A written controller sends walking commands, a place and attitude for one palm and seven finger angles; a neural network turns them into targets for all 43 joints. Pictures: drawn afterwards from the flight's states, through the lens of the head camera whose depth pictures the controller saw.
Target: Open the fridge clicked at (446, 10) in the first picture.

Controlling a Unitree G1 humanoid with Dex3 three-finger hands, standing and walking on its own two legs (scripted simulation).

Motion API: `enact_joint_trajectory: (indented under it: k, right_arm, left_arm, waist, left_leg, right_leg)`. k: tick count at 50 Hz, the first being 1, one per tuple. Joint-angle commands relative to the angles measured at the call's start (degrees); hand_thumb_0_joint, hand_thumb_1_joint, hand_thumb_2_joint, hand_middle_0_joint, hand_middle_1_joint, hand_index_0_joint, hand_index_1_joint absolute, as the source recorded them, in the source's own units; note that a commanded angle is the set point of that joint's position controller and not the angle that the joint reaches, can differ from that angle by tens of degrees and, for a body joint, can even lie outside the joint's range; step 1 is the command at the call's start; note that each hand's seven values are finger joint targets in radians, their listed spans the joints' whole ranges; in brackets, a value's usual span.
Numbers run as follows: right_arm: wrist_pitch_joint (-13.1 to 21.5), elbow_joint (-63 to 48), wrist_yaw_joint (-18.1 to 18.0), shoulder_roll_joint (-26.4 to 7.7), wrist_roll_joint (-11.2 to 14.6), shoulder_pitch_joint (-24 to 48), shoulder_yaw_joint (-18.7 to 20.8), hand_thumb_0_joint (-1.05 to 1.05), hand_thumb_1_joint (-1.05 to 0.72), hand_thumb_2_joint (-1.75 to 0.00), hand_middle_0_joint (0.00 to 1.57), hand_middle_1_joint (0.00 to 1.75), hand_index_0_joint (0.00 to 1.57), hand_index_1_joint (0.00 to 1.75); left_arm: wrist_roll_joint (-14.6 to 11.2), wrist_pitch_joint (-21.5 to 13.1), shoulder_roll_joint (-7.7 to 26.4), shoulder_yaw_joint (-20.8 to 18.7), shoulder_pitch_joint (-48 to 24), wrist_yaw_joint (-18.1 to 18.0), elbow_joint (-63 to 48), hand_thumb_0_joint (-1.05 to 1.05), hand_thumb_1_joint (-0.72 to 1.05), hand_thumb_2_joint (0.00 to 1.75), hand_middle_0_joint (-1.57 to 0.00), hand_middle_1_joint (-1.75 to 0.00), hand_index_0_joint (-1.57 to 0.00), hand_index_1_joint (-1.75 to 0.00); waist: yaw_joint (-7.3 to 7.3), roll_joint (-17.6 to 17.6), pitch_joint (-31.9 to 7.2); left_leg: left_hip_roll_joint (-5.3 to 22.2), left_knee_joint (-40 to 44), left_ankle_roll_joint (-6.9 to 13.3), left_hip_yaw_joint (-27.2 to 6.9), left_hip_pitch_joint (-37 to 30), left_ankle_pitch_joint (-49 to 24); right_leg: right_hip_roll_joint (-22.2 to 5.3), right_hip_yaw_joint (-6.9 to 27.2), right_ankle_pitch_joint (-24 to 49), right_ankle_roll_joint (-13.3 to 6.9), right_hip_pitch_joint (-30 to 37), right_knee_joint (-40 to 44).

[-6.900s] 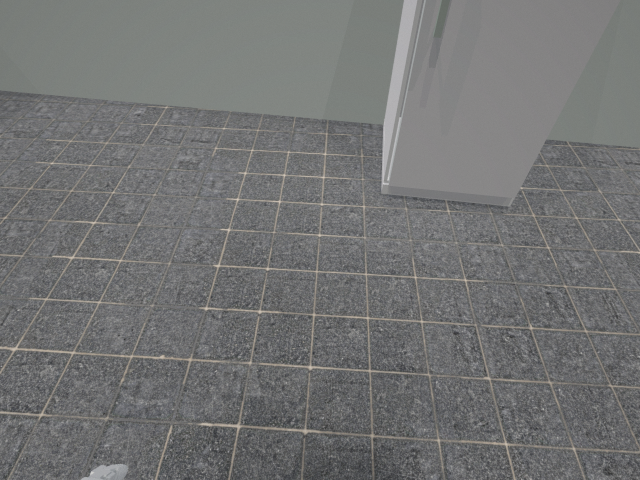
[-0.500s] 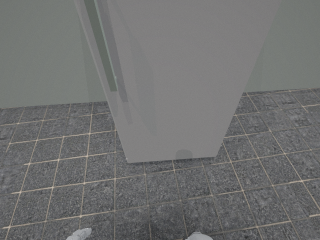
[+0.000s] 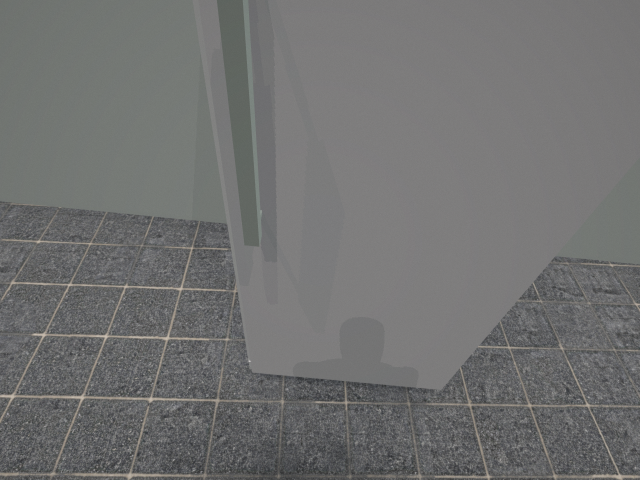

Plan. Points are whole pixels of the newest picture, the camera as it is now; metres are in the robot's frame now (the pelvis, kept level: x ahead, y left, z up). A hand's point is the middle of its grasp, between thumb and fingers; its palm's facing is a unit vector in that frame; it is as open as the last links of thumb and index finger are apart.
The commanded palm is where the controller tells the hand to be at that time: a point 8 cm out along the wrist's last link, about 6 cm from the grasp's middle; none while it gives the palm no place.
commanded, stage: come to a stop and stand still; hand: left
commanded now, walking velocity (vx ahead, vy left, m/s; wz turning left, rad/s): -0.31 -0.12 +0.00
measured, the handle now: (247, 116) +0.47 +0.16 +0.21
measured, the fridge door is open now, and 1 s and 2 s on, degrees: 0 0 0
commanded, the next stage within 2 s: none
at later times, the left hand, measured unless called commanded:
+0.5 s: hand out of the picture +0.00 +0.12 -0.15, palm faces +0.05 -0.97 -0.24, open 7.3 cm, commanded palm none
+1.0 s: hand out of the picture -0.04 +0.20 -0.17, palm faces +0.02 -0.97 -0.24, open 7.4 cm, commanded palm none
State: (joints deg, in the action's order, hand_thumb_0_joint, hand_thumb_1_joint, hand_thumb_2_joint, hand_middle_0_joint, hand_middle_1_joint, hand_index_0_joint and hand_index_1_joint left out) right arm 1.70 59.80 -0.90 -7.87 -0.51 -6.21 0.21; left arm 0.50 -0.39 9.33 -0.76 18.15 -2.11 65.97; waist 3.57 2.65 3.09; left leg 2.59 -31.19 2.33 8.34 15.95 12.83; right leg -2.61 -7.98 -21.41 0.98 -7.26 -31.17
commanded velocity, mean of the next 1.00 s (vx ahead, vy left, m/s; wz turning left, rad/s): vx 0.01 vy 0.04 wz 0.00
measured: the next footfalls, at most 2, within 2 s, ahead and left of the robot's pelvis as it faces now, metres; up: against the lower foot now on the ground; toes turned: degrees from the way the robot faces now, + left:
right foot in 0.32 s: +0.02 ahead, -0.17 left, +0.00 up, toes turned -3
left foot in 0.70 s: -0.04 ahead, +0.09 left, +0.00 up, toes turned +5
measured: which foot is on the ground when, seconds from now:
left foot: down 0.00-0.34, up 0.36-0.68, down 0.70-1.00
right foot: up 0.00-0.30, down 0.32-1.00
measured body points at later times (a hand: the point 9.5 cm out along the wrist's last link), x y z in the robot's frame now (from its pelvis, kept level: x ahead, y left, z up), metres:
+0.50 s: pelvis -0.04 -0.06 +0.01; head -0.04 -0.08 +0.46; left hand -0.01 +0.18 -0.13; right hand -0.01 -0.31 -0.15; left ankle -0.02 +0.09 -0.69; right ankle -0.02 -0.17 -0.73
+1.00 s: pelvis -0.05 +0.01 +0.00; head -0.06 +0.00 +0.45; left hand -0.04 +0.25 -0.15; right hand -0.03 -0.22 -0.16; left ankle -0.08 +0.09 -0.73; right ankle -0.02 -0.17 -0.73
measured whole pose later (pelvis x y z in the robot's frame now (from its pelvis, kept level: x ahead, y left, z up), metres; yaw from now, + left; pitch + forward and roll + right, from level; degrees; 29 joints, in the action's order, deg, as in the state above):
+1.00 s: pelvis -0.05 +0.01 +0.00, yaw +0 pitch -2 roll +0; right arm -0.1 57.5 -0.6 -10.8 -0.9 -17.3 -0.6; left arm 1.2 0.8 10.6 0.6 16.7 -1.8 60.5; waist 0.8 -1.1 1.3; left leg -1.7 -29.6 3.4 6.7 8.7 19.0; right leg -7.0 0.0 -13.6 1.7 -14.9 -30.5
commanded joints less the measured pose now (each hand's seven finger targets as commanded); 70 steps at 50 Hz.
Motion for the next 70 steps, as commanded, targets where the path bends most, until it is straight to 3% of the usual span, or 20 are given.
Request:
enact_joint_trajectory:
  k: [1,5,8,12,14,15,16,18,21,24,28,31,32,34,35,36,37,44,57,70]
  right_arm:
    - [-0.8,0.4,-2.4,-10.3,0.2,-7.1,2.6,0.0,-0.9,-0.9,0.2,0.3,0.2,0.3]
    - [-2.3,-1.6,-2.4,-12.0,-0.3,-5.1,4.7,0.0,-0.9,-0.9,0.2,0.3,0.2,0.3]
    - [-2.5,-3.3,-1.8,-11.3,-0.7,-3.6,5.4,0.0,-0.9,-0.9,0.2,0.3,0.2,0.3]
    - [-2.5,-4.1,-0.5,-10.3,-0.9,-0.4,5.1,0.0,-0.9,-0.9,0.2,0.3,0.2,0.3]
    - [-2.9,-3.8,0.2,-7.7,-0.3,-0.9,4.6,0.0,-0.9,-0.9,0.2,0.3,0.2,0.3]
    - [-3.2,-3.9,0.5,-3.9,0.3,-2.5,3.7,0.0,-0.9,-0.9,0.2,0.3,0.2,0.3]
    - [-3.7,-5.1,1.1,-3.4,0.1,-1.5,3.2,0.0,-0.9,-0.9,0.2,0.3,0.2,0.3]
    - [-4.2,-5.1,1.4,-6.1,-0.5,0.3,3.5,0.0,-0.9,-0.9,0.2,0.3,0.2,0.3]
    - [-3.7,-2.2,1.6,-6.8,-0.6,-5.9,3.6,0.0,-0.9,-0.9,0.2,0.3,0.2,0.3]
    - [-3.6,-2.6,1.5,-7.3,-0.7,-7.4,3.6,0.0,-0.9,-0.9,0.2,0.3,0.2,0.3]
    - [-2.9,-3.7,0.9,-6.4,-0.3,-6.5,2.9,0.0,-0.9,-0.9,0.2,0.3,0.2,0.3]
    - [-2.3,-1.9,0.3,-5.4,-0.1,-10.9,2.4,0.0,-0.9,-0.9,0.2,0.3,0.2,0.3]
    - [-1.4,-4.6,0.4,-8.8,-0.4,-10.2,2.5,0.0,-0.9,-0.9,0.2,0.3,0.2,0.3]
    - [-1.6,-5.5,0.7,-6.7,-0.3,-14.7,1.5,0.0,-0.9,-0.9,0.2,0.3,0.2,0.3]
    - [-0.8,-5.4,0.9,-7.7,-1.0,-17.0,1.4,0.0,-0.9,-0.9,0.2,0.3,0.2,0.3]
    - [-0.6,-5.3,0.5,-9.6,-1.3,-16.0,1.4,0.0,-0.9,-0.9,0.2,0.3,0.2,0.3]
    - [-0.3,-6.1,0.4,-9.3,-0.9,-13.5,1.2,0.0,-0.9,-0.9,0.2,0.3,0.2,0.3]
    - [-0.7,-6.2,0.0,-9.6,-0.5,-11.8,0.8,0.0,-0.9,-0.9,0.2,0.3,0.2,0.3]
    - [0.6,-2.4,-0.7,-8.9,-0.4,-13.3,0.3,0.0,-0.9,-0.9,0.2,0.3,0.2,0.3]
    - [0.3,0.1,-0.9,-7.2,-0.2,-12.9,0.7,0.0,-0.9,-0.9,0.2,0.3,0.2,0.3]
  left_arm:
    - [0.1,1.2,5.7,-1.3,2.9,-0.5,-3.2,0.0,0.9,0.9,-0.2,-0.3,-0.2,-0.3]
    - [0.5,2.3,4.7,-2.6,1.4,-0.3,-5.9,0.0,0.9,0.9,-0.2,-0.3,-0.2,-0.3]
    - [0.6,2.7,3.3,-3.4,0.7,-0.1,-8.2,0.0,0.9,0.9,-0.2,-0.3,-0.2,-0.3]
    - [0.6,1.9,1.8,-2.7,3.3,0.1,-8.2,0.0,0.9,0.9,-0.2,-0.3,-0.2,-0.3]
    - [1.2,0.9,3.8,-2.5,7.1,0.0,-6.3,0.0,0.9,0.9,-0.2,-0.3,-0.2,-0.3]
    - [1.6,-0.1,7.5,-2.3,4.5,0.0,-7.1,0.0,0.9,0.9,-0.2,-0.3,-0.2,-0.3]
    - [1.3,0.2,11.5,-2.6,0.4,0.1,-9.1,0.0,0.9,0.9,-0.2,-0.3,-0.2,-0.3]
    - [1.2,-0.1,13.0,-3.3,-3.2,0.1,-10.1,0.0,0.9,0.9,-0.2,-0.3,-0.2,-0.3]
    - [1.2,-0.2,11.6,-3.3,-5.9,0.2,-10.4,0.0,0.9,0.9,-0.2,-0.3,-0.2,-0.3]
    - [1.0,-0.2,11.2,-3.6,-3.0,0.2,-9.9,0.0,0.9,0.9,-0.2,-0.3,-0.2,-0.3]
    - [1.3,-0.1,11.7,-4.2,0.3,0.0,-8.2,0.0,0.9,0.9,-0.2,-0.3,-0.2,-0.3]
    - [0.8,0.1,11.2,-4.0,-1.5,-0.2,-7.5,0.0,0.9,0.9,-0.2,-0.3,-0.2,-0.3]
    - [1.1,-1.2,10.9,-2.3,2.1,-2.4,-6.1,0.0,0.9,0.9,-0.2,-0.3,-0.2,-0.3]
    - [0.7,-1.3,11.4,-2.2,-3.0,-1.5,-9.9,0.0,0.9,0.9,-0.2,-0.3,-0.2,-0.3]
    - [0.6,-1.1,8.7,-1.8,-3.1,-1.2,-10.3,0.0,0.9,0.9,-0.2,-0.3,-0.2,-0.3]
    - [0.2,-1.2,6.4,-1.3,-1.3,-0.9,-10.0,0.0,0.9,0.9,-0.2,-0.3,-0.2,-0.3]
    - [0.5,-0.4,6.5,-0.8,-2.3,-0.8,-9.5,0.0,0.9,0.9,-0.2,-0.3,-0.2,-0.3]
    - [0.7,0.5,6.4,0.1,-1.5,0.3,-8.4,0.0,0.9,0.9,-0.2,-0.3,-0.2,-0.3]
    - [0.4,-0.2,6.4,0.1,0.3,0.1,-7.0,0.0,0.9,0.9,-0.2,-0.3,-0.2,-0.3]
    - [0.6,-0.2,6.0,-0.3,-0.4,-0.1,-6.1,0.0,0.9,0.9,-0.2,-0.3,-0.2,-0.3]
  waist:
    - [-3.88,-13.9,-4.0]
    - [-4.15,-7.0,-7.5]
    - [-3.85,-8.5,-9.3]
    - [-2.22,-12.2,-8.1]
    - [-0.65,-5.6,-6.1]
    - [-1.83,5.7,-3.1]
    - [-2.29,9.6,1.0]
    - [-1.38,11.3,4.7]
    - [-3.21,5.5,3.1]
    - [-1.86,5.8,1.9]
    - [0.06,7.0,-1.3]
    - [-1.97,7.7,-4.4]
    - [-3.46,-0.1,-4.9]
    - [-5.53,-0.7,-6.0]
    - [-5.49,-7.9,-5.8]
    - [-3.72,-9.4,-5.9]
    - [-3.48,-17.2,-4.8]
    - [-3.17,-3.0,4.9]
    - [-3.23,-3.8,-0.5]
    - [-3.2,-2.7,1.0]
  left_leg:
    - [17.7,10.0,7.3,-15.0,-15.2,-58.2]
    - [19.4,8.5,10.1,-13.9,-15.3,-48.4]
    - [17.6,9.7,8.9,-11.8,-10.1,-35.3]
    - [14.3,12.1,5.9,-11.0,-1.0,-8.9]
    - [7.7,7.6,0.8,-7.4,6.2,9.2]
    - [2.3,0.1,-2.9,-4.6,8.1,13.5]
    - [1.0,-3.6,-4.0,-4.2,6.4,14.8]
    - [1.1,-11.3,-3.3,-7.6,7.2,11.4]
    - [0.4,-15.6,-3.6,-7.2,7.1,7.8]
    - [0.1,-17.1,-4.4,-6.7,8.5,7.0]
    - [-0.4,-8.4,-4.7,-5.8,7.3,11.3]
    - [-1.5,4.2,-4.7,-4.5,-2.0,4.7]
    - [-1.3,-1.7,-4.7,-3.4,-4.3,4.9]
    - [0.3,3.9,-2.7,-5.6,-4.1,7.1]
    - [3.4,6.7,-1.6,-8.6,-3.7,-2.5]
    - [6.9,5.4,-0.1,-10.7,-1.2,-12.9]
    - [6.5,8.1,0.0,-12.1,-1.3,-19.0]
    - [4.1,15.0,0.2,-12.5,4.8,10.3]
    - [3.7,11.6,-0.1,-9.0,-4.4,-10.8]
    - [3.3,10.1,-0.2,-7.8,-4.1,-8.5]
  right_leg:
    - [-2.4,5.6,-8.0,1.2,-12.1,-11.2]
    - [-1.2,7.8,-10.2,1.1,-17.5,-24.4]
    - [-0.8,7.6,-8.0,1.3,-16.0,-25.5]
    - [-0.7,4.3,-1.9,0.5,-5.9,-8.9]
    - [-1.4,4.5,6.3,0.6,1.9,6.3]
    - [-10.2,17.6,-2.0,-2.5,-2.8,16.4]
    - [-18.0,25.2,-14.2,-6.2,-12.7,23.9]
    - [-17.9,29.5,-15.7,-8.2,-17.3,26.2]
    - [-15.0,20.2,-2.7,-7.4,-11.7,21.0]
    - [-14.9,17.7,3.3,-7.6,-7.1,19.1]
    - [-16.0,18.0,17.2,-9.6,0.0,15.0]
    - [-13.2,14.9,22.5,-7.4,-0.9,10.6]
    - [-12.1,16.6,34.0,-5.6,-2.7,5.4]
    - [-9.8,12.3,9.7,-5.3,-6.9,5.6]
    - [-5.5,8.1,11.4,-4.1,-6.9,-0.6]
    - [-3.4,5.5,13.0,-3.1,-4.7,-2.1]
    - [-2.0,3.8,7.9,-2.3,-4.8,-3.1]
    - [-2.1,6.9,4.4,-2.0,-6.4,2.8]
    - [-3.8,7.8,16.1,-1.7,-4.2,2.8]
    - [-4.0,8.4,19.3,-1.7,-3.6,3.6]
